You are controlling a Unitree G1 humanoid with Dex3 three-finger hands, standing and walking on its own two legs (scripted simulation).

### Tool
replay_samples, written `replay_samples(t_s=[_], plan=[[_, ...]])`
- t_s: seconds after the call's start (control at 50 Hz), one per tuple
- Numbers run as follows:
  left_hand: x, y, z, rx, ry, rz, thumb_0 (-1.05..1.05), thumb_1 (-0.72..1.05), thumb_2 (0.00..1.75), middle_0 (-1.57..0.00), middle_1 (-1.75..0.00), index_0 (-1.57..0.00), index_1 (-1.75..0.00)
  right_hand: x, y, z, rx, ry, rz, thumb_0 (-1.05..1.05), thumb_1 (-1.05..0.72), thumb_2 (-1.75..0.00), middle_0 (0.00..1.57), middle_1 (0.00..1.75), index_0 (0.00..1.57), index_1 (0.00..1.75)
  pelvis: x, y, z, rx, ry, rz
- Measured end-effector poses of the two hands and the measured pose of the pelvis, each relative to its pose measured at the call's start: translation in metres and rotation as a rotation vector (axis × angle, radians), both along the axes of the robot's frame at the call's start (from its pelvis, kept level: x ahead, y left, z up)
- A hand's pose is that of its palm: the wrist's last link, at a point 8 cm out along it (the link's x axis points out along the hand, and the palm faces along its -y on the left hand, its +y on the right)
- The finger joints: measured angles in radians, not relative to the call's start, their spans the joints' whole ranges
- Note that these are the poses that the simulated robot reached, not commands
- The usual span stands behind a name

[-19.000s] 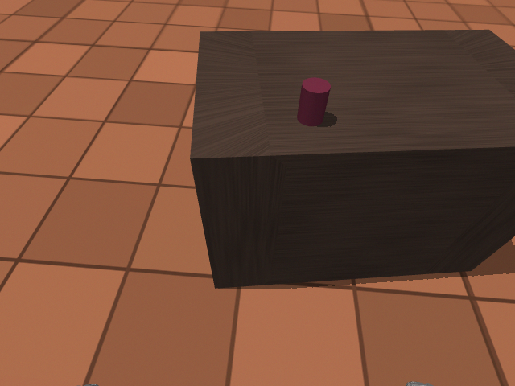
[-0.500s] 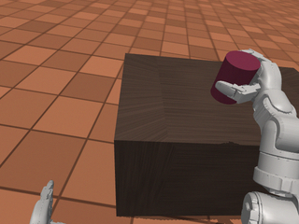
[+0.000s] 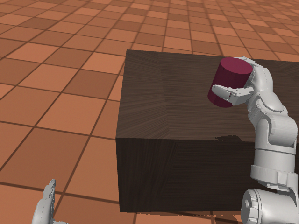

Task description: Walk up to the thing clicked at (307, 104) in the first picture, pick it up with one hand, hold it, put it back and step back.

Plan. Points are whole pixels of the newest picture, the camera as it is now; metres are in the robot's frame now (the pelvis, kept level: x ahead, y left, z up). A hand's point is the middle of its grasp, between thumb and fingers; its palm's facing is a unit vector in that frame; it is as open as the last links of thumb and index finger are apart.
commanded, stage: crouch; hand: right
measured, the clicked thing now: (228, 83) +0.36 -0.17 +0.25
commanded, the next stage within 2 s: lower in 1.12 s
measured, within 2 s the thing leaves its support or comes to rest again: neither
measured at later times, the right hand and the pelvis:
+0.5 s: hand (211, 85) +0.45 -0.18 +0.18, palm faces +0.16 +0.99 +0.00, open 10.2 cm; pelvis +0.00 +0.00 +0.00, yaw +2 degrees
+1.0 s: hand (208, 84) +0.49 -0.19 +0.15, palm faces +0.16 +0.99 +0.00, open 10.2 cm; pelvis +0.02 -0.01 -0.01, yaw +3 degrees
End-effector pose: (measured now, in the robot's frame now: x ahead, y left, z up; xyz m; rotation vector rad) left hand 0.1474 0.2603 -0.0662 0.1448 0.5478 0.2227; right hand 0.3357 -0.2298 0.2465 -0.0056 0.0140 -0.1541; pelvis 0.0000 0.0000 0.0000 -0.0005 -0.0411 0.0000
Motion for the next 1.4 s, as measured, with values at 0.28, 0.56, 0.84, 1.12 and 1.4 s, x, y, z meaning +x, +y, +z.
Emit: replay_samples(t_s=[0.28, 0.56, 0.84, 1.12, 1.4], plan=[[-0.026, -0.002, -0.005, 0.02, 0.031, 0.05, -0.01, -0.52, 0.05, -0.05, -0.05, -0.05, -0.04, 0.054, 0.002, -0.047, 0.027, 0.047, -0.015, -0.01, 0.54, -1.1, 0.76, 1.12, 0.79, 1.14, -0.004, -0.003, -0.003, 0.001, 0.052, 0.027], [-0.023, -0.001, 0.0, 0.046, 0.043, 0.048, -0.01, -0.52, 0.05, -0.05, -0.05, -0.05, -0.04, 0.088, -0.003, -0.077, 0.019, 0.056, -0.009, -0.01, 0.54, -1.1, 0.76, 1.13, 0.79, 1.14, -0.001, -0.004, -0.004, 0.001, 0.105, 0.038], [-0.021, 0.0, -0.005, 0.055, 0.111, 0.069, -0.01, -0.52, 0.05, -0.05, -0.05, -0.06, -0.04, 0.116, -0.009, -0.087, 0.009, 0.019, -0.011, -0.01, 0.54, -1.1, 0.75, 1.13, 0.78, 1.15, 0.009, -0.006, -0.006, 0.005, 0.154, 0.041], [-0.009, -0.001, -0.004, 0.053, 0.138, 0.067, -0.01, -0.52, 0.05, -0.05, -0.04, -0.05, -0.04, 0.128, -0.014, -0.102, 0.012, 0.012, -0.01, -0.01, 0.54, -1.1, 0.76, 1.13, 0.79, 1.14, 0.019, -0.007, -0.008, 0.007, 0.184, 0.044], [-0.016, 0.002, -0.004, 0.069, 0.155, 0.072, -0.01, -0.53, 0.06, -0.05, -0.04, -0.05, -0.05, 0.137, -0.018, -0.119, 0.024, 0.037, -0.009, -0.01, 0.54, -1.1, 0.75, 1.13, 0.78, 1.15, 0.015, -0.009, -0.013, 0.008, 0.213, 0.046]])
